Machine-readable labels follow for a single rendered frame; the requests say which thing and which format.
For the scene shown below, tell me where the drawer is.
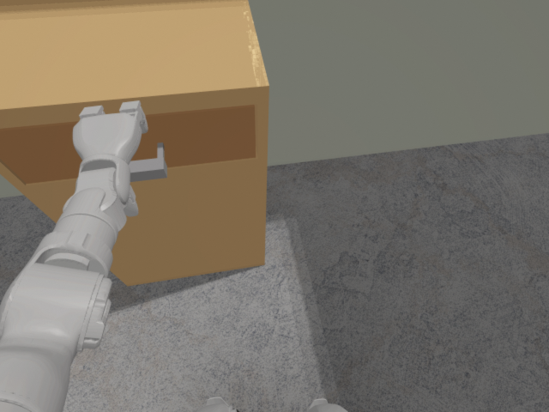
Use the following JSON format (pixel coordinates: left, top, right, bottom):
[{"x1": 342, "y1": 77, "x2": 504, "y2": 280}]
[{"x1": 0, "y1": 105, "x2": 256, "y2": 184}]

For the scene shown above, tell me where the left robot forearm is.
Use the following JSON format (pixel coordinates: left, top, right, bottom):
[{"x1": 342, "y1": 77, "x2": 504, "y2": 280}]
[{"x1": 0, "y1": 154, "x2": 130, "y2": 339}]

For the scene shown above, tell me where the robot left shin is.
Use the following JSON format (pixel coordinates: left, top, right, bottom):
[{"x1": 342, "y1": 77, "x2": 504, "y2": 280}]
[{"x1": 206, "y1": 397, "x2": 229, "y2": 406}]

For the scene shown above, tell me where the left robot hand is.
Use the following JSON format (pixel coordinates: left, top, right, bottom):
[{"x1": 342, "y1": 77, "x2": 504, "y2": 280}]
[{"x1": 73, "y1": 100, "x2": 148, "y2": 217}]

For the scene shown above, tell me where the handle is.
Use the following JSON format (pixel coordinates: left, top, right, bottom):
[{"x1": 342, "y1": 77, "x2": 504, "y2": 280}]
[{"x1": 129, "y1": 142, "x2": 167, "y2": 182}]

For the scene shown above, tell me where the cabinet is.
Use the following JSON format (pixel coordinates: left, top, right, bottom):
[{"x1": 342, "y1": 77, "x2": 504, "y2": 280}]
[{"x1": 0, "y1": 0, "x2": 269, "y2": 286}]

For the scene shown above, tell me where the left robot upper arm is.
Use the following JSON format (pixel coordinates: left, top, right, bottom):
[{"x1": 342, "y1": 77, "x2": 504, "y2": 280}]
[{"x1": 0, "y1": 263, "x2": 112, "y2": 412}]

